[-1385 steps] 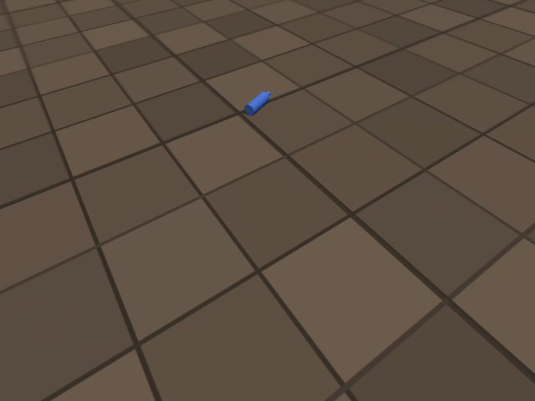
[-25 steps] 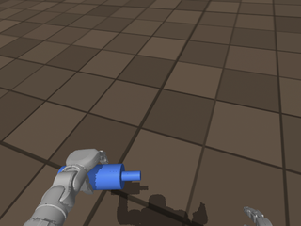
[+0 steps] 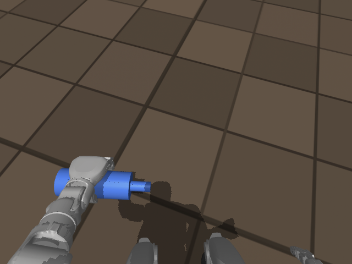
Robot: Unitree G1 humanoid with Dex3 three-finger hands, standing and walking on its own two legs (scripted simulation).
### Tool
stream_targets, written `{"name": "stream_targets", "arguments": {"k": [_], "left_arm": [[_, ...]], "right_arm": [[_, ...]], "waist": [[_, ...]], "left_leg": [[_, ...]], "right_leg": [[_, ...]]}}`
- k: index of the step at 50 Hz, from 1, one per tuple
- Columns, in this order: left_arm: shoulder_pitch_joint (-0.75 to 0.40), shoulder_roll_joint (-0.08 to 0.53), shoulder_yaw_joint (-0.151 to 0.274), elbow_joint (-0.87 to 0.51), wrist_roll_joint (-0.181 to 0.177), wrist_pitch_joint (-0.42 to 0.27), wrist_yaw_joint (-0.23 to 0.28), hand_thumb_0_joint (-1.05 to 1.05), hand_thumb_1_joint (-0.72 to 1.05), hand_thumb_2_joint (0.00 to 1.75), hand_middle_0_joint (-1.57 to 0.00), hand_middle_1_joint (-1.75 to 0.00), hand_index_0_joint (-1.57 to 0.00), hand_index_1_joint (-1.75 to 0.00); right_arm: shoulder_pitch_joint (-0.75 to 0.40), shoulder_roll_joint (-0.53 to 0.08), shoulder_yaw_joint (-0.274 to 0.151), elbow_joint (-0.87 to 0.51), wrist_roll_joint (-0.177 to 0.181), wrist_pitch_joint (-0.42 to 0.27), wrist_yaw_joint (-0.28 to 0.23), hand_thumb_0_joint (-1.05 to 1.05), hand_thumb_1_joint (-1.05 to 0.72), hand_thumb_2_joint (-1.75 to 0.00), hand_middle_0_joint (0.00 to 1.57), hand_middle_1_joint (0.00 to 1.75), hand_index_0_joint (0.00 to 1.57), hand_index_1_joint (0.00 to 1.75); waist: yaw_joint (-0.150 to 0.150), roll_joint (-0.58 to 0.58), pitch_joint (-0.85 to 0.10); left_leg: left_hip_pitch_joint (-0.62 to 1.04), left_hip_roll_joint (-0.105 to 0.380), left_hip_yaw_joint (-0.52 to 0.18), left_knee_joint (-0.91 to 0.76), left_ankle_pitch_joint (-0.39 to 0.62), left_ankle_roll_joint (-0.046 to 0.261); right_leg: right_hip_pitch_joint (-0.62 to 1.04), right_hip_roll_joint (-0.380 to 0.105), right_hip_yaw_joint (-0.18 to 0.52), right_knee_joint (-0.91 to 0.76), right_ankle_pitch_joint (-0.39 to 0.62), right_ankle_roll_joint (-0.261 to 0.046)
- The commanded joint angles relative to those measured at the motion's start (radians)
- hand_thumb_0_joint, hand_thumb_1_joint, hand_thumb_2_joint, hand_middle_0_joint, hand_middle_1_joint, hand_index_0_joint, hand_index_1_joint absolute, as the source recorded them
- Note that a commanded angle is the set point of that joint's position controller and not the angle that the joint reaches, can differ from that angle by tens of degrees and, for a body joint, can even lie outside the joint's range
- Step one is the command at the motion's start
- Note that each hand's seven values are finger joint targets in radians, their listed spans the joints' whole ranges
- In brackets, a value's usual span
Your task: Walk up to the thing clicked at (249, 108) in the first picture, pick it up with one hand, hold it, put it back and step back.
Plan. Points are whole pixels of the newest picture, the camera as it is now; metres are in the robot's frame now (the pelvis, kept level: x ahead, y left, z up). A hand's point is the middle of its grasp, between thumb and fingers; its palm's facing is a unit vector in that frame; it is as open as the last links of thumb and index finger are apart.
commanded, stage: crouch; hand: left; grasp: from above
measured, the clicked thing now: (106, 184) +0.35 +0.21 -0.15
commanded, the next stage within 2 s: lower in 1.42 s
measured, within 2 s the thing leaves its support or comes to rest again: neither
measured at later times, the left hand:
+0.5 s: hand (110, 189) +0.40 +0.25 -0.35, palm faces -0.48 +0.01 -0.88, open 10.4 cm
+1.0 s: hand (114, 189) +0.43 +0.26 -0.46, palm faces -0.47 -0.01 -0.88, open 10.4 cm
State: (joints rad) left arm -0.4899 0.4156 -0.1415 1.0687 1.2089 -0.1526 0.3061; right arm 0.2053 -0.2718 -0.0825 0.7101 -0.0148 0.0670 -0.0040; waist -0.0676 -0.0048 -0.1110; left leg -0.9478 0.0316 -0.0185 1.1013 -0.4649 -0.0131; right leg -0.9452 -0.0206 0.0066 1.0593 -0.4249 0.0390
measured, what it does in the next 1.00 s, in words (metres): lowers itself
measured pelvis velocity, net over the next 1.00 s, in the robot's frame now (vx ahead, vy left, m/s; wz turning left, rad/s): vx -0.05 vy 0.01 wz -0.06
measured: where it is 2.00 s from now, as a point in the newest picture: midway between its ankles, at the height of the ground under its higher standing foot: outside the picture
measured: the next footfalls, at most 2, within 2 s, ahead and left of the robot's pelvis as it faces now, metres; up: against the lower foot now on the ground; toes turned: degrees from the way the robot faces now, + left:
none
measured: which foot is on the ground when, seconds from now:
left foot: down 0.00-1.00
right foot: down 0.00-1.00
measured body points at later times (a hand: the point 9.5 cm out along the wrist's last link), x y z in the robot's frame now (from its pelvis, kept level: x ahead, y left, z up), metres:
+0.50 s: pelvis -0.04 +0.01 -0.20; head +0.17 +0.04 +0.20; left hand +0.42 +0.25 -0.30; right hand -0.01 -0.26 -0.31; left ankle +0.03 +0.12 -0.66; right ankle +0.04 -0.14 -0.66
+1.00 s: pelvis -0.05 +0.01 -0.29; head +0.20 +0.05 +0.08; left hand +0.45 +0.26 -0.40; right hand -0.02 -0.28 -0.39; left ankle +0.03 +0.12 -0.66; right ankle +0.04 -0.14 -0.66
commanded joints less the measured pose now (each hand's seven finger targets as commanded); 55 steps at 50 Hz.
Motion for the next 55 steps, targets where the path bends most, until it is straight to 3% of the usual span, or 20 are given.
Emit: {"name": "stream_targets", "arguments": {"k": [1, 2, 6, 8, 9, 15, 17, 22, 27, 34, 35, 38, 41, 47, 48, 49, 52, 53, 54, 55], "left_arm": [[-0.472, 0.235, 0.101, -0.099, -0.009, 0.029, 0.114, 0.0, 0.64, 0.76, -0.95, -0.74, -0.99, -0.71], [-0.52, 0.247, 0.103, -0.099, -0.011, 0.033, 0.116, 0.0, 0.63, 0.76, -0.95, -0.73, -0.99, -0.7], [-0.489, 0.284, 0.139, -0.019, -0.023, 0.059, 0.117, 0.0, 0.62, 0.78, -0.94, -0.73, -0.97, -0.7], [-0.537, 0.286, 0.131, -0.02, -0.027, 0.061, 0.102, 0.0, 0.63, 0.76, -0.96, -0.71, -0.99, -0.68], [-0.539, 0.33, 0.159, -0.018, -0.023, 0.062, 0.097, 0.0, 0.63, 0.75, -0.95, -0.71, -0.98, -0.68], [-0.614, 0.389, 0.188, 0.012, -0.018, 0.03, 0.068, 0.0, 0.61, 0.85, -0.96, -0.73, -0.98, -0.72], [-0.658, 0.416, 0.202, 0.003, -0.017, 0.007, 0.066, 0.0, 0.62, 0.84, -0.97, -0.72, -0.98, -0.71], [-0.675, 0.457, 0.236, 0.012, 0.008, -0.036, 0.076, 0.0, 0.67, 0.87, -1.01, -0.73, -1.02, -0.72], [-0.782, 0.51, 0.263, -0.023, 0.046, -0.065, 0.104, 0.0, 0.63, 0.87, -1.0, -0.7, -1.01, -0.7], [-0.747, 0.501, 0.268, 0.06, 0.069, -0.062, 0.109, 0.0, 0.65, 0.88, -1.01, -0.72, -1.02, -0.71], [-0.754, 0.48, 0.255, 0.097, 0.061, -0.058, 0.108, 0.0, 0.67, 0.9, -1.01, -0.73, -1.02, -0.72], [-0.819, 0.553, 0.287, 0.045, 0.068, -0.069, 0.105, 0.0, 0.68, 0.91, -1.03, -0.73, -1.04, -0.72], [-0.769, 0.533, 0.282, 0.111, 0.067, -0.071, 0.096, 0.0, 0.71, 0.91, -1.05, -0.74, -1.06, -0.73], [-0.809, 0.603, 0.307, 0.113, 0.078, -0.093, 0.081, 0.0, 0.71, 0.88, -1.02, -0.78, -1.04, -0.76], [-0.755, 0.577, 0.292, 0.19, 0.081, -0.085, 0.077, 0.0, 0.71, 0.87, -1.03, -0.77, -1.05, -0.75], [-0.829, 0.622, 0.311, 0.115, 0.076, -0.099, 0.08, 0.0, 0.72, 0.88, -1.03, -0.77, -1.05, -0.75], [-0.824, 0.615, 0.306, 0.171, 0.084, -0.105, 0.082, 0.0, 0.73, 0.87, -1.03, -0.79, -1.06, -0.76], [-0.875, 0.656, 0.322, 0.116, 0.085, -0.114, 0.087, 0.0, 0.74, 0.87, -1.03, -0.78, -1.06, -0.76], [-0.845, 0.637, 0.312, 0.177, 0.092, -0.115, 0.089, 0.0, 0.71, 0.87, -1.02, -0.77, -1.04, -0.75], [-0.891, 0.665, 0.321, 0.136, 0.09, -0.123, 0.093, 0.0, 0.72, 0.86, -1.03, -0.76, -1.05, -0.74]], "right_arm": [[0.099, -0.16, -0.05, -0.044, -0.017, -0.044, -0.018, 0.0, -0.89, -0.89, 0.2, 0.3, 0.2, 0.3], [0.113, -0.162, -0.052, -0.037, -0.021, -0.05, -0.022, 0.0, -0.89, -0.89, 0.2, 0.3, 0.2, 0.3], [0.129, -0.172, -0.05, -0.032, -0.03, -0.068, -0.029, 0.0, -0.89, -0.89, 0.2, 0.3, 0.2, 0.3], [0.134, -0.172, -0.05, -0.025, -0.037, -0.079, -0.029, 0.0, -0.89, -0.89, 0.2, 0.3, 0.2, 0.3], [0.14, -0.178, -0.053, -0.026, -0.038, -0.084, -0.027, 0.0, -0.89, -0.89, 0.2, 0.3, 0.2, 0.3], [0.147, -0.182, -0.041, -0.041, -0.042, -0.103, -0.014, 0.0, -0.89, -0.9, 0.2, 0.3, 0.2, 0.3], [0.152, -0.186, -0.036, -0.035, -0.047, -0.111, -0.008, 0.0, -0.89, -0.89, 0.2, 0.3, 0.2, 0.3], [0.178, -0.203, -0.018, -0.012, -0.063, -0.125, 0.016, 0.0, -0.89, -0.9, 0.2, 0.3, 0.2, 0.3], [0.208, -0.208, -0.015, 0.012, -0.08, -0.128, 0.044, 0.0, -0.9, -0.9, 0.2, 0.3, 0.2, 0.3], [0.24, -0.221, -0.008, 0.021, -0.102, -0.125, 0.09, 0.0, -0.91, -0.9, 0.2, 0.3, 0.2, 0.3], [0.228, -0.222, -0.011, 0.013, -0.102, -0.128, 0.094, 0.0, -0.9, -0.9, 0.2, 0.3, 0.2, 0.3], [0.238, -0.227, -0.012, 0.025, -0.108, -0.123, 0.104, 0.0, -0.91, -0.9, 0.2, 0.3, 0.2, 0.3], [0.227, -0.225, -0.002, 0.014, -0.112, -0.12, 0.117, 0.0, -0.91, -0.9, 0.2, 0.3, 0.2, 0.3], [0.222, -0.24, 0.001, 0.009, -0.115, -0.111, 0.132, 0.0, -0.91, -0.9, 0.2, 0.3, 0.2, 0.3], [0.215, -0.239, 0.007, 0.003, -0.113, -0.111, 0.133, 0.0, -0.91, -0.9, 0.2, 0.3, 0.2, 0.3], [0.217, -0.244, 0.003, 0.009, -0.114, -0.109, 0.135, 0.0, -0.91, -0.9, 0.2, 0.3, 0.2, 0.3], [0.219, -0.249, 0.009, 0.01, -0.116, -0.107, 0.138, 0.0, -0.91, -0.9, 0.2, 0.3, 0.2, 0.3], [0.219, -0.248, 0.008, 0.016, -0.119, -0.107, 0.137, 0.0, -0.91, -0.9, 0.2, 0.3, 0.2, 0.3], [0.216, -0.249, 0.013, 0.02, -0.121, -0.107, 0.136, 0.0, -0.91, -0.9, 0.2, 0.3, 0.2, 0.3], [0.213, -0.252, 0.013, 0.019, -0.12, -0.107, 0.135, 0.0, -0.91, -0.9, 0.2, 0.3, 0.2, 0.3]], "waist": [[-0.032, 0.128, -0.468], [-0.044, 0.143, -0.515], [-0.042, 0.139, -0.571], [-0.062, 0.16, -0.612], [-0.05, 0.162, -0.642], [-0.088, 0.156, -0.635], [-0.104, 0.154, -0.654], [-0.11, 0.232, -0.726], [-0.126, 0.309, -0.775], [-0.142, 0.329, -0.779], [-0.155, 0.325, -0.758], [-0.153, 0.342, -0.758], [-0.167, 0.292, -0.702], [-0.169, 0.309, -0.703], [-0.161, 0.281, -0.689], [-0.171, 0.3, -0.695], [-0.175, 0.302, -0.695], [-0.178, 0.307, -0.71], [-0.183, 0.313, -0.685], [-0.185, 0.321, -0.699]], "left_leg": [[0.109, -0.033, 0.007, 0.04, 0.212, 0.011], [0.097, -0.027, -0.002, 0.073, 0.205, 0.013], [-0.062, -0.028, -0.014, 0.185, 0.159, 0.018], [-0.1, -0.024, -0.026, 0.236, 0.158, 0.015], [-0.116, -0.025, -0.032, 0.259, 0.154, 0.014], [-0.335, -0.039, -0.034, 0.359, -0.108, 0.021], [-0.387, -0.042, -0.033, 0.412, -0.143, 0.027], [-0.36, -0.04, -0.065, 0.507, -0.051, 0.014], [-0.364, -0.04, -0.061, 0.601, 0.032, 0.009], [-0.382, -0.04, -0.043, 0.72, 0.181, 0.007], [-0.415, -0.039, -0.038, 0.735, 0.167, 0.011], [-0.462, -0.04, -0.032, 0.767, 0.137, 0.014], [-0.563, -0.046, -0.022, 0.798, 0.082, 0.022], [-0.629, -0.049, -0.016, 0.849, 0.055, 0.026], [-0.63, -0.049, -0.016, 0.854, 0.044, 0.028], [-0.647, -0.048, -0.018, 0.86, 0.027, 0.028], [-0.648, -0.048, -0.015, 0.885, 0.016, 0.029], [-0.656, -0.047, -0.016, 0.89, -0.003, 0.03], [-0.676, -0.048, -0.013, 0.897, -0.015, 0.028], [-0.671, -0.048, -0.018, 0.899, -0.028, 0.028]], "right_leg": [[-0.084, 0.038, -0.033, 0.049, 0.152, -0.067], [-0.125, 0.04, -0.037, 0.088, 0.144, -0.07], [-0.233, 0.036, -0.043, 0.214, 0.108, -0.071], [-0.296, 0.031, -0.049, 0.274, 0.102, -0.071], [-0.315, 0.031, -0.052, 0.301, 0.095, -0.073], [-0.459, 0.026, -0.058, 0.403, -0.106, -0.071], [-0.503, 0.027, -0.058, 0.436, -0.134, -0.07], [-0.644, 0.012, -0.072, 0.556, -0.076, -0.073], [-0.721, 0.013, -0.082, 0.648, -0.024, -0.077], [-0.755, 0.01, -0.094, 0.727, 0.069, -0.072], [-0.767, 0.011, -0.095, 0.738, 0.069, -0.071], [-0.78, 0.018, -0.099, 0.77, 0.053, -0.073], [-0.769, 0.017, -0.1, 0.784, 0.039, -0.067], [-0.796, 0.023, -0.104, 0.836, 0.028, -0.066], [-0.804, 0.025, -0.105, 0.835, 0.015, -0.066], [-0.813, 0.025, -0.108, 0.848, 0.005, -0.067], [-0.84, 0.026, -0.108, 0.865, -0.001, -0.066], [-0.837, 0.03, -0.11, 0.871, -0.013, -0.067], [-0.858, 0.028, -0.11, 0.879, -0.022, -0.066], [-0.869, 0.029, -0.113, 0.886, -0.032, -0.068]]}}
